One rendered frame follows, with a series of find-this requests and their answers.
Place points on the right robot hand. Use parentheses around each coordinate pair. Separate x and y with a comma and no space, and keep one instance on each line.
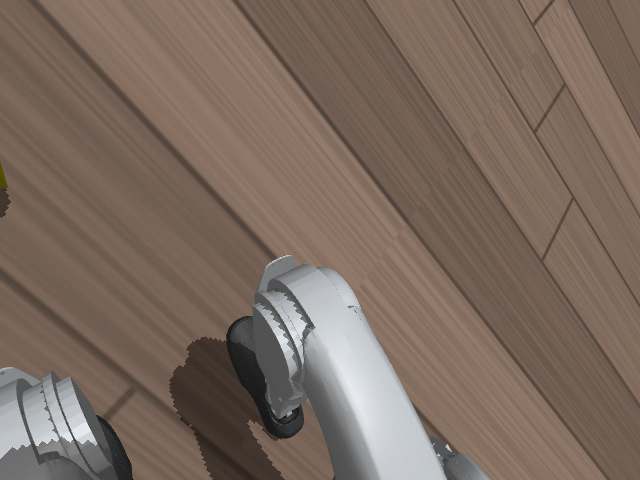
(456,466)

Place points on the left robot foot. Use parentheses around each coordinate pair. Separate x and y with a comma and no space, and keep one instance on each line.
(121,463)

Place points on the carton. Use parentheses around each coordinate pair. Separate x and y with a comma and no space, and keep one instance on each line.
(3,183)

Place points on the right robot foot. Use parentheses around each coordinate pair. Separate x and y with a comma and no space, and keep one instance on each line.
(240,345)

